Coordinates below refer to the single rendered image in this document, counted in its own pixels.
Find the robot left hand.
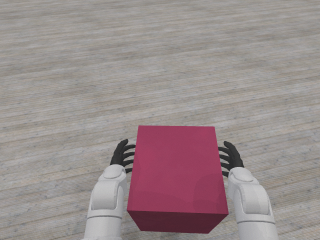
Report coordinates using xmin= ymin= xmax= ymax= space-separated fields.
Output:
xmin=110 ymin=139 xmax=136 ymax=174

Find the left robot forearm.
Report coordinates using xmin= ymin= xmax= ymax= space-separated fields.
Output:
xmin=81 ymin=164 xmax=128 ymax=240

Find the robot right hand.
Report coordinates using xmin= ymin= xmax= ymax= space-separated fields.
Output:
xmin=218 ymin=141 xmax=245 ymax=178

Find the carton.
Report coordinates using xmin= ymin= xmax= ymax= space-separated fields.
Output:
xmin=127 ymin=125 xmax=229 ymax=234

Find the right robot forearm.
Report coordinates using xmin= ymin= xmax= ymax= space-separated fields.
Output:
xmin=227 ymin=167 xmax=279 ymax=240

